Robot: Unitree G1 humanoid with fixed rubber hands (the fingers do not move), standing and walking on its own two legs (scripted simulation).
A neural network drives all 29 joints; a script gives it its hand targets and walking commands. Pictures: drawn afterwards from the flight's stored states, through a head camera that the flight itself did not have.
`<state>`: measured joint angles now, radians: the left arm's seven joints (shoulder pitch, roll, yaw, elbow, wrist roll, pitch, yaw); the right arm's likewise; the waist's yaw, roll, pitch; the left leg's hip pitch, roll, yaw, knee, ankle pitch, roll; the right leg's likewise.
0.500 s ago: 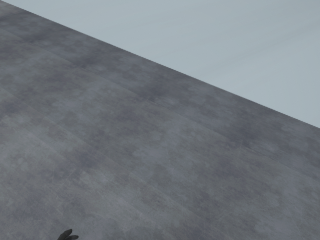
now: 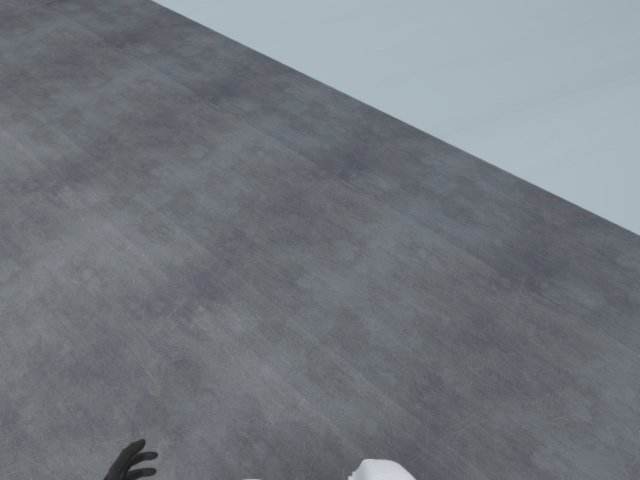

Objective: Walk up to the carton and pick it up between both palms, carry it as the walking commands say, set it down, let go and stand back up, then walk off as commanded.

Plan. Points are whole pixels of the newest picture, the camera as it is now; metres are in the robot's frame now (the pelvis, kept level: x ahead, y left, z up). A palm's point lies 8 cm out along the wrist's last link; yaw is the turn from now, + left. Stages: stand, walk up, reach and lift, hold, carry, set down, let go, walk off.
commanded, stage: walk off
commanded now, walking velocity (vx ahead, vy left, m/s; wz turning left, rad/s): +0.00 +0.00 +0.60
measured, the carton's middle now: out of the picture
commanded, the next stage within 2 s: stand in 0.46 s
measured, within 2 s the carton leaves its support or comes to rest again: neither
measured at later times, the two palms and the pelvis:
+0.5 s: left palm out of the picture -0.06 +0.29 -0.14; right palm (465, 459) +0.15 -0.20 -0.12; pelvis -0.04 +0.02 -0.01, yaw +28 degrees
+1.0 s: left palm out of the picture -0.08 +0.25 -0.10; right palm (480, 462) +0.14 -0.23 -0.13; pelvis -0.04 -0.03 +0.01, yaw +29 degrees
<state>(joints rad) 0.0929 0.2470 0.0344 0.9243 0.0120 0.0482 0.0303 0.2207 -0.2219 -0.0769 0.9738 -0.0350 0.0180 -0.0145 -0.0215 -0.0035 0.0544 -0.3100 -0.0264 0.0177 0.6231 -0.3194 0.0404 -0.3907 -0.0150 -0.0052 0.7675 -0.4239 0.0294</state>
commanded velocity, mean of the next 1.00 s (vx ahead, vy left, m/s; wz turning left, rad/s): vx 0.00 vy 0.00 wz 0.26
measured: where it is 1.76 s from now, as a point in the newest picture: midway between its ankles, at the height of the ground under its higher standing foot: outside the picture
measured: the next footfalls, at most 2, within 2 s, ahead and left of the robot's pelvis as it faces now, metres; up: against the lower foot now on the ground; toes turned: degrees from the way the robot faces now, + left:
right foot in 0.02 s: +0.06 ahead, -0.11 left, +0.00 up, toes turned +0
left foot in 0.46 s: -0.02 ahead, +0.14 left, +0.00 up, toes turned +28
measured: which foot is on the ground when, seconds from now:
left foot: down 0.00-0.04, up 0.06-0.44, down 0.46-0.90, up 0.92-1.00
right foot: up 0.00-0.00, down 0.02-0.46, up 0.48-0.86, down 0.88-1.00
